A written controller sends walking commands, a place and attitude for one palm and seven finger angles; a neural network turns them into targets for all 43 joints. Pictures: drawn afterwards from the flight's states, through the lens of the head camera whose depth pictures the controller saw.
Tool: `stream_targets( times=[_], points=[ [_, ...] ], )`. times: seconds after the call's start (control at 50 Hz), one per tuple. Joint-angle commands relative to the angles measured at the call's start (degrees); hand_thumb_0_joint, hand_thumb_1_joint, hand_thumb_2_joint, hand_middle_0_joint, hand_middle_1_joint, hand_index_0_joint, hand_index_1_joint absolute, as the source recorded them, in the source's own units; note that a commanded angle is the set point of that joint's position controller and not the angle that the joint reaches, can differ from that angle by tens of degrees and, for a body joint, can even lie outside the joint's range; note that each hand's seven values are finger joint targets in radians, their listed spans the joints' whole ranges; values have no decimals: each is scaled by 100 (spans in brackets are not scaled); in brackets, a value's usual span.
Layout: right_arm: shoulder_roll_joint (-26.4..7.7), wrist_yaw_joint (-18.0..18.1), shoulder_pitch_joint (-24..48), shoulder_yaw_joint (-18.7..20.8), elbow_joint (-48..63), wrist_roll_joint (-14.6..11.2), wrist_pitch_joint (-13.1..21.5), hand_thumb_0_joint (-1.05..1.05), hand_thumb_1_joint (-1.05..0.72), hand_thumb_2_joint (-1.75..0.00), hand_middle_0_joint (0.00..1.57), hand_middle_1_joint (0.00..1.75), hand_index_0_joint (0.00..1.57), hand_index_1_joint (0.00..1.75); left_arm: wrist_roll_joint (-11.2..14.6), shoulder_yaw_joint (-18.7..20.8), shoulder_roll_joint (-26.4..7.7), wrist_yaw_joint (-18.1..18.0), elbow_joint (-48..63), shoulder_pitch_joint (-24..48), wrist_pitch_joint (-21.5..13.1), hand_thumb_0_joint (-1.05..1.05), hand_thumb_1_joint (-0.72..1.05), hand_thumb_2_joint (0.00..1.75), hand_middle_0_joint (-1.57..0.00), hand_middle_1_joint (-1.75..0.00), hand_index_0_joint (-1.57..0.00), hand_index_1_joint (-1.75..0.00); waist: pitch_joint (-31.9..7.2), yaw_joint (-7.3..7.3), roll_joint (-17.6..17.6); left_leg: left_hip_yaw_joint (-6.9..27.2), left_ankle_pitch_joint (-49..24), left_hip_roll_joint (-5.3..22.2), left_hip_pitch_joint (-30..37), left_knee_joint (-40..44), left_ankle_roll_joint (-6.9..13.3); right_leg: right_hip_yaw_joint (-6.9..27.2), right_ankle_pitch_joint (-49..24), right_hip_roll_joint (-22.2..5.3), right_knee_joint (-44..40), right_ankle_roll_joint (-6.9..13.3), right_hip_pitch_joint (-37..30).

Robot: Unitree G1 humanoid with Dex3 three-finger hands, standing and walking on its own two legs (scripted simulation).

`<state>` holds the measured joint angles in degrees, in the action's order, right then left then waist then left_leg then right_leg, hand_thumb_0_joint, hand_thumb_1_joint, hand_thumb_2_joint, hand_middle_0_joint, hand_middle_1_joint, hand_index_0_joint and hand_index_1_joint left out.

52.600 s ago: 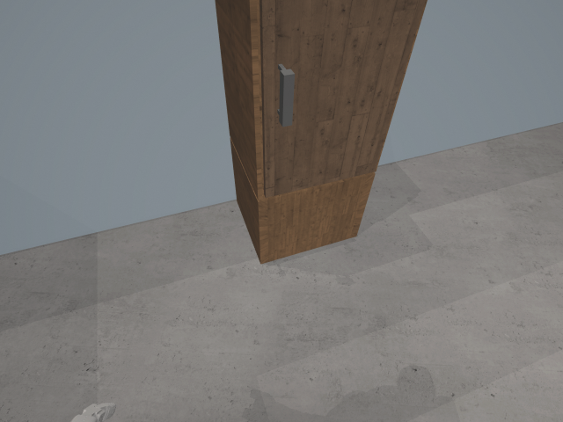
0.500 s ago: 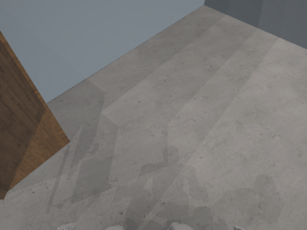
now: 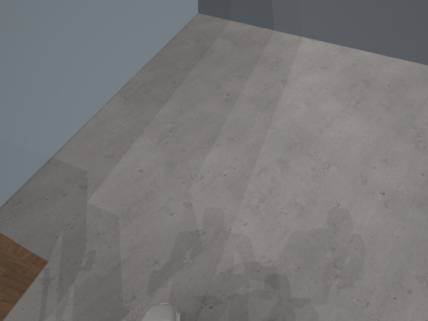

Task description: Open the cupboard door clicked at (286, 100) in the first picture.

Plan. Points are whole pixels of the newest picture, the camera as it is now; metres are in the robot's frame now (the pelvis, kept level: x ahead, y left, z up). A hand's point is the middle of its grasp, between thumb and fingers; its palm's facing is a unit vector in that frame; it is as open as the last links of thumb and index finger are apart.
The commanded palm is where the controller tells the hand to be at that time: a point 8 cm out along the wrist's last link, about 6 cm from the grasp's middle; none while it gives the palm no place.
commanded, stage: walk to a spot facing it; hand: left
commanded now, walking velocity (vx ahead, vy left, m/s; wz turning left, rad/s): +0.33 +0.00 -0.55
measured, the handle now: out of the picture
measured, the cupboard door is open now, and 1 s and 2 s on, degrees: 37 37 37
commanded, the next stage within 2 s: turn to face it in 0.98 s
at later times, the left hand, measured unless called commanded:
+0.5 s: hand (184, 201) +0.42 +0.10 -0.16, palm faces -0.39 -0.90 -0.19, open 7.4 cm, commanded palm none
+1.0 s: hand (200, 197) +0.44 +0.06 -0.17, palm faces -0.32 -0.92 -0.21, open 7.3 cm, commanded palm none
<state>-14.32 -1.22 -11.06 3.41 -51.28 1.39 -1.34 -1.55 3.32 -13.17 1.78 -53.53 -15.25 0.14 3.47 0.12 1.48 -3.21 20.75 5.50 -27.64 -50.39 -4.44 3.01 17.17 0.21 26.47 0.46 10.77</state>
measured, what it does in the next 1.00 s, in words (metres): walks ahead, turning right: left foot, then right foot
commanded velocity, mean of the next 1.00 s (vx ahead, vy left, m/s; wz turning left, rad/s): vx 0.34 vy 0.00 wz -0.34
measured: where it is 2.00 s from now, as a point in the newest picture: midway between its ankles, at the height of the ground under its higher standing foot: (265, 222)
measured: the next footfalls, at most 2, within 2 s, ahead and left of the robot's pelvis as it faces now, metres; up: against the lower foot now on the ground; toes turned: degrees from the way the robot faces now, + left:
left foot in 0.08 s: +0.12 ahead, +0.14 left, +0.00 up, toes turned +2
right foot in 0.52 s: +0.31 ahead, -0.14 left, +0.00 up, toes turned -24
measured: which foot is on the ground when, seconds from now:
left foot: up 0.00-0.06, down 0.08-0.54, up 0.56-1.00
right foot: down 0.00-0.08, up 0.10-0.50, down 0.52-1.00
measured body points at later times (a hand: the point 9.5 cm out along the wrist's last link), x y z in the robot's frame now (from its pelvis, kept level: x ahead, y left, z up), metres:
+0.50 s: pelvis +0.20 -0.02 -0.01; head +0.25 -0.04 +0.43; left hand +0.44 +0.15 -0.14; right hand +0.02 -0.20 -0.15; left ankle +0.09 +0.14 -0.74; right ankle +0.27 -0.13 -0.72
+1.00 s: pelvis +0.42 -0.13 +0.00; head +0.44 -0.14 +0.45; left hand +0.46 +0.11 -0.15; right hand +0.47 -0.40 -0.13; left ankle +0.58 -0.05 -0.70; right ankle +0.27 -0.13 -0.74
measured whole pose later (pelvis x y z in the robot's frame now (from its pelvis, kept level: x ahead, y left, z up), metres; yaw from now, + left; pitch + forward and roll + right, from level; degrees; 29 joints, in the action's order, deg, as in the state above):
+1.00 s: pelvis +0.42 -0.13 +0.00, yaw -25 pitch +1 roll +1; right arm -10.7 -1.4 -2.6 2.2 -54.4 1.2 1.0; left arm -0.9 2.1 -10.4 -0.2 -61.7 -23.8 -4.3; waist 2.0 3.3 0.7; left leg -4.2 11.6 4.7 -31.7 -42.5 -2.1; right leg 0.8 19.8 5.3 15.9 6.0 -3.2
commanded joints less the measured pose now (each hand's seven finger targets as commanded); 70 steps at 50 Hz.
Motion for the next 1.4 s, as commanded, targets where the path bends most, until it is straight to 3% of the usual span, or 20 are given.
stream_targets(
  times=[0.0, 0.04, 0.06, 0.1, 0.2, 0.4, 0.44, 0.48, 0.52, 0.64, 0.9, 1.0, 1.02, 1.04, 1.06, 1.08, 1.14, 1.2, 1.34, 1.38],
  points=[
    [-346, 34, -169, 82, 455, -32, 366, 0, -90, -90, 20, 30, 20, 30, -1, 360, -1242, -49, 389, 287, -207, 0, 90, 90, -20, -30, -20, -30, -356, -149, 636, -224, -382, -397, 1093, 1547, 20, 1306, 423, -957, -838, 911, 407],
    [-743, 158, -1097, 160, 126, -20, 481, 0, -90, -90, 20, 30, 20, 30, 39, 295, -908, -13, 440, 496, -190, 0, 90, 90, -20, -30, -20, -30, -748, -585, -106, -60, -523, -179, 2842, 2535, 90, 869, 332, -456, 334, 515, 1238],
    [-1466, 226, -1836, 323, -37, 96, 545, 0, -90, -90, 20, 30, 20, 30, 112, 204, -441, 36, 543, 391, -167, 0, 90, 90, -20, -30, -20, -30, -1123, -894, -1905, 2126, 732, 1433, 3759, 3213, 577, 66, 1269, 361, 2296, 118, 2412],
    [-1567, 291, -1922, 274, 64, 107, 489, 0, -90, -90, 20, 30, 20, 30, 47, 192, -501, 79, 844, 897, -215, 0, 90, 90, -20, -30, -20, -30, -612, -806, -1307, 3486, 1234, 2646, 3253, 3991, 1433, 135, 1440, -244, 4236, 63, 3361],
    [-557, 311, -1281, -27, 2, 31, 636, 0, -90, -90, 20, 30, 20, 30, -42, 134, -198, 257, 469, 724, -69, 0, 90, 90, -20, -30, -20, -30, 48, -175, -1342, 331, -2235, 1220, 2451, 3638, 584, -385, -290, -488, 4322, -119, 3106],
    [-573, 278, -1923, -58, -452, 84, 560, 0, -90, -90, 20, 30, 20, 30, -6, -12, -89, 252, 747, 1848, -44, 0, 90, 90, -20, -30, -20, -30, 55, -339, -995, -835, -3915, 1427, 2836, 3332, 829, -1124, -441, -186, 1463, 196, 2042],
    [-734, 282, -1781, -43, -475, 62, 534, 0, -90, -90, 20, 30, 20, 30, 5, 41, -233, 205, 589, 1290, -61, 0, 90, 90, -20, -30, -20, -30, -182, -29, -948, -1003, -5200, 1491, 2700, 2560, 778, -1273, -179, 65, 1247, 410, 994],
    [-717, 226, -1265, -62, -323, -30, 530, 0, -90, -90, 20, 30, 20, 30, -34, 208, -685, 110, 70, -484, -144, 0, 90, 90, -20, -30, -20, -30, -833, 884, -469, -1322, -4770, 1107, 1233, 349, 448, -916, -471, 22, 732, 772, -1670],
    [-338, 203, -898, -104, 92, -188, 539, 0, -90, -90, 20, 30, 20, 30, 116, 452, -1680, -61, -123, -1269, -191, 0, 90, 90, -20, -30, -20, -30, -1714, 1004, 1202, -339, 1409, -137, -1353, -3189, 180, 3343, -634, -2494, -885, 1718, -2927],
    [-53, 163, -1087, -26, -389, 33, 268, 0, -90, -90, 20, 30, 20, 30, 85, 126, -605, -172, 223, 370, -394, 0, 90, 90, -20, -30, -20, -30, -238, -251, 275, 227, -446, 469, -317, -1633, 70, 734, -1639, -1310, -1428, 1011, 380],
    [14, -31, 1173, -36, 225, -37, 405, 0, -90, -90, 20, 30, 20, 30, 74, 25, -458, -245, -585, -1104, -580, 0, 90, 90, -20, -30, -20, -30, 49, 281, 367, -4, -970, 11, -1287, 592, 191, 798, -4018, -1270, -1136, 1017, -1714],
    [-120, 84, 252, -18, -163, 2, 476, 0, -90, -90, 20, 30, 20, 30, 86, 30, -616, -298, -680, -1024, -585, 0, 90, 90, -20, -30, -20, -30, -324, -325, 353, -593, -1063, -747, 937, 1924, 538, 306, -6413, -967, 313, 640, -1347],
    [-362, 143, -610, 39, -430, 33, 498, 0, -90, -90, 20, 30, 20, 30, 121, 35, -611, -301, -664, -948, -587, 0, 90, 90, -20, -30, -20, -30, -796, -689, 261, -276, -1733, -445, 2498, 2166, 734, 238, -5720, -833, 1351, 445, -478],
    [-946, 211, -1453, 181, -600, 127, 532, 0, -90, -90, 20, 30, 20, 30, 194, 14, -403, -262, -553, -1065, -580, 0, 90, 90, -20, -30, -20, -30, -1520, -920, -632, 1583, -2629, 1021, 4083, 1944, 1391, -103, -3296, -202, 2978, 166, 1105],
    [-1181, 251, -1929, 187, -661, 82, 501, 0, -90, -90, 20, 30, 20, 30, 256, -105, -160, -237, -431, -1105, -628, 0, 90, 90, -20, -30, -20, -30, -1993, -853, -1360, 3066, -4202, 2368, 4592, 2535, 2149, -337, 1187, 334, 4809, 120, 1882],
    [-1023, 265, -1522, 145, -592, -3, 415, 0, -90, -90, 20, 30, 20, 30, 208, -73, -364, -297, -369, -754, -555, 0, 90, 90, -20, -30, -20, -30, -1356, -676, -668, 2921, -3996, 2346, 3646, 2821, 2264, 62, 1344, -27, 5222, 153, 1976],
    [-341, 315, -652, -45, -467, -41, 506, 0, -90, -90, 20, 30, 20, 30, 36, -53, -7, -216, -340, -429, -340, 0, 90, 90, -20, -30, -20, -30, 269, -130, -1150, 1868, -3192, 1440, 1289, 3503, 1743, -144, 671, -498, 4631, -131, 2059],
    [-347, 337, -487, -88, -518, -24, 523, 0, -90, -90, 20, 30, 20, 30, 36, -105, 209, -161, -395, -646, -181, 0, 90, 90, -20, -30, -20, -30, -274, 145, -996, 813, -4151, 791, 1059, 3168, 1359, -484, 497, -441, 2851, -238, 1076],
    [-642, 271, -410, 81, -446, -44, 202, 0, -90, -90, 20, 30, 20, 30, 66, 66, -161, -208, -67, -70, -85, 0, 90, 90, -20, -30, -20, -30, -421, 183, -865, 1356, -2014, 480, 313, 2711, 1073, -855, -527, -82, 817, -347, -192],
    [-301, 201, -372, 50, -340, -90, 157, 0, -90, -90, 20, 30, 20, 30, 20, 211, -754, -278, -35, -297, -164, 0, 90, 90, -20, -30, -20, -30, -458, 370, 254, 832, -343, -192, -776, 1693, 548, 403, -867, -1261, -223, -63, -1298]
  ],
)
